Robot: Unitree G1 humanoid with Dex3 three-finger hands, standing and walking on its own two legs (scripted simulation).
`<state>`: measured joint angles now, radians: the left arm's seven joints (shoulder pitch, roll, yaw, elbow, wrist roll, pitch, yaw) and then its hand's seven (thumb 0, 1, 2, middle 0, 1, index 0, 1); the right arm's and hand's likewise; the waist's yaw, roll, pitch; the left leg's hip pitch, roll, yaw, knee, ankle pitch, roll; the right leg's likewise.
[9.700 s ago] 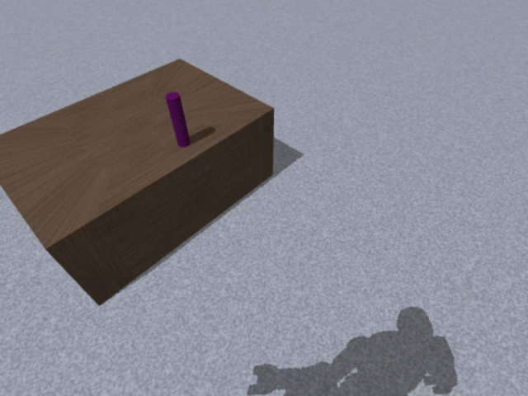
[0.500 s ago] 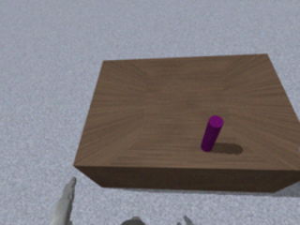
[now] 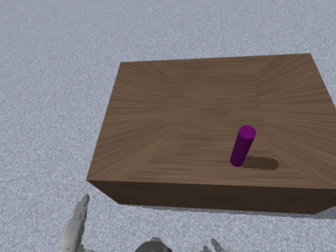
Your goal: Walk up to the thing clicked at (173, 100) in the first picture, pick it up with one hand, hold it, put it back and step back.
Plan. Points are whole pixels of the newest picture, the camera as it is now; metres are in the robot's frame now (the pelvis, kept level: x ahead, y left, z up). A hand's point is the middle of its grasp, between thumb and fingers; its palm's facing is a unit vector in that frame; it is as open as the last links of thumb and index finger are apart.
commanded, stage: approach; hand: right
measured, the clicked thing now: (241, 148) +0.48 -0.16 -0.20
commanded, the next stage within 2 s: close in in 0.54 s
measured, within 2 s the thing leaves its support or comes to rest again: neither
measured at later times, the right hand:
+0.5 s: hand (294, 153) +0.42 -0.29 -0.11, palm faces +0.08 +1.00 +0.05, open 17.5 cm
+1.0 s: hand (253, 162) +0.44 -0.20 -0.22, palm faces +0.05 +1.00 +0.03, open 17.6 cm
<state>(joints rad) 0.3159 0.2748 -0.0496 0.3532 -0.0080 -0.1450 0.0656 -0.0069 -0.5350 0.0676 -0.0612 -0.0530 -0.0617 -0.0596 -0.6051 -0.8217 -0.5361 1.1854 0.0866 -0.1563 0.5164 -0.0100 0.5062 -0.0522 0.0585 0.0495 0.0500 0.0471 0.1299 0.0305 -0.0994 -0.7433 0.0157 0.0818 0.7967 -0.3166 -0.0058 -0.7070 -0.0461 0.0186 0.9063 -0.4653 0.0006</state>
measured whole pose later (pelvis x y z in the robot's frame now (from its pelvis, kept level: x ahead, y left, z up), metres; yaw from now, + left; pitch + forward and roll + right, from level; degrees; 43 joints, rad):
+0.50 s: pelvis -0.03 +0.00 -0.08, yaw +2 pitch +26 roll +5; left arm 0.36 0.29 0.02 0.03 0.06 -0.23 -0.01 -0.01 -0.54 0.05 -0.05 -0.04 -0.05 -0.05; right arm -0.60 -0.69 -0.66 1.21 0.16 -0.59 0.50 -0.01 0.55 -0.03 0.07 0.04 0.06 0.04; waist 0.27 0.08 -0.13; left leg -1.24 0.02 0.09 1.22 -0.44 -0.01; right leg -1.20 -0.05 0.04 1.36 -0.61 0.00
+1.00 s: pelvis -0.06 +0.00 -0.17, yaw +3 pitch +32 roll +6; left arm 0.47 0.33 0.17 -0.30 0.09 -0.20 -0.07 -0.01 -0.54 0.06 -0.07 -0.05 -0.07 -0.06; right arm -0.65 -0.58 -0.63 1.08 0.01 -0.63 0.25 -0.01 0.58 -0.03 0.06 0.05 0.05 0.04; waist 0.38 0.05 -0.16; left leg -1.61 0.03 0.10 1.54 -0.49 0.00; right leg -1.57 -0.05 0.07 1.69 -0.68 0.00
